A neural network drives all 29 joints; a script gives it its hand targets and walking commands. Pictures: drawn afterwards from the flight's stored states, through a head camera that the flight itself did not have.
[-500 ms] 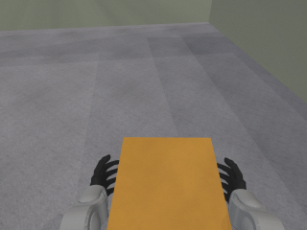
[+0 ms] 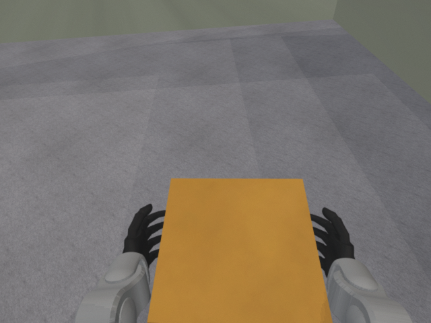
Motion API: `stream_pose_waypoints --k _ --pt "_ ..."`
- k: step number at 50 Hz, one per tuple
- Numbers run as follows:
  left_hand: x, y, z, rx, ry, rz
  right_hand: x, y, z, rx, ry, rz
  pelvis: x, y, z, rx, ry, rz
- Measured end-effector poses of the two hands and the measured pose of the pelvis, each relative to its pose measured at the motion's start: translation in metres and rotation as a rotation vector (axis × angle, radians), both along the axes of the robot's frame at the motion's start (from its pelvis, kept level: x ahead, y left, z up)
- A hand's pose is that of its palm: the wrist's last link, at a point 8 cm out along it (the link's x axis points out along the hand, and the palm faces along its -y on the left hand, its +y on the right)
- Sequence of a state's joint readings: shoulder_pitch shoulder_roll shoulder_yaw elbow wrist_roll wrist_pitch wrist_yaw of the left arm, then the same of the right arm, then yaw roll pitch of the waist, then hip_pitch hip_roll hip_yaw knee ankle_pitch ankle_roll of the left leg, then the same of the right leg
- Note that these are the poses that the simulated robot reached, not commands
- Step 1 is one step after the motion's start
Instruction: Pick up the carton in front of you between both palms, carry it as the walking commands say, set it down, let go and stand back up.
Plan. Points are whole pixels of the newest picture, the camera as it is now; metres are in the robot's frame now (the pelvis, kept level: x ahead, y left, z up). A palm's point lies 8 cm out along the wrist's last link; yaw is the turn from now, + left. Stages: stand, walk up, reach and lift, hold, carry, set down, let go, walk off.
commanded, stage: carry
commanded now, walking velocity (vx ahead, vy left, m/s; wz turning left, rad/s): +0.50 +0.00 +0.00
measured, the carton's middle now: (235, 266) +0.24 +0.00 +0.02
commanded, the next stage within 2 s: none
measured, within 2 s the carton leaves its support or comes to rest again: neither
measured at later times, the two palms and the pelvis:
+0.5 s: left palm (172, 134) +0.54 +0.16 +0.08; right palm (299, 135) +0.53 -0.14 +0.08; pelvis +0.31 +0.01 -0.01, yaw -2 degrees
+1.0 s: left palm (173, 109) +0.63 +0.17 +0.09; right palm (287, 107) +0.64 -0.13 +0.09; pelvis +0.41 +0.02 +0.00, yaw +1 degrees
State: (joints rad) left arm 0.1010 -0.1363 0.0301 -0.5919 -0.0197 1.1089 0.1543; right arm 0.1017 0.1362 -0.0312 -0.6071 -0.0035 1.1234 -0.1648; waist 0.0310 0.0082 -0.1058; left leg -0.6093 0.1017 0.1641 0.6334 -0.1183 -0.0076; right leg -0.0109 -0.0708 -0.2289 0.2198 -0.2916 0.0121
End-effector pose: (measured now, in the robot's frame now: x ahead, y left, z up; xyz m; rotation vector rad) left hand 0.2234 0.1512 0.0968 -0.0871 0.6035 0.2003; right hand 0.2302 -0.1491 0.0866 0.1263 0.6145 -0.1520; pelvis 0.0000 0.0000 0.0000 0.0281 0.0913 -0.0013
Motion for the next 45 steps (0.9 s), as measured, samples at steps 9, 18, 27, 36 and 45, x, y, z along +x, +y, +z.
stream_pose_waypoints --k 9,18,27,36,45 --pt "0.147 0.015 -0.049 -0.050 0.078 -0.092 0.121 0.016 -0.032 -0.059 0.080 -0.083 0.136 0.031 -0.024 -0.013 -0.036 -0.049" --pt "0.245 0.015 -0.028 -0.045 0.084 -0.115 0.214 0.017 -0.010 -0.065 0.087 -0.096 0.234 0.033 0.004 -0.054 -0.022 -0.048" --pt "0.333 0.001 -0.012 0.002 -0.018 -0.049 0.322 0.002 -0.008 -0.016 -0.019 -0.032 0.334 0.008 -0.014 -0.042 -0.051 -0.016" --pt "0.385 0.004 -0.017 0.000 0.047 -0.002 0.388 0.004 -0.011 -0.024 0.046 0.017 0.382 0.000 -0.008 -0.042 -0.001 0.025" --pt "0.401 0.017 -0.016 -0.025 0.042 0.007 0.404 0.017 -0.005 -0.045 0.041 0.021 0.400 0.010 -0.004 -0.045 0.003 0.025"
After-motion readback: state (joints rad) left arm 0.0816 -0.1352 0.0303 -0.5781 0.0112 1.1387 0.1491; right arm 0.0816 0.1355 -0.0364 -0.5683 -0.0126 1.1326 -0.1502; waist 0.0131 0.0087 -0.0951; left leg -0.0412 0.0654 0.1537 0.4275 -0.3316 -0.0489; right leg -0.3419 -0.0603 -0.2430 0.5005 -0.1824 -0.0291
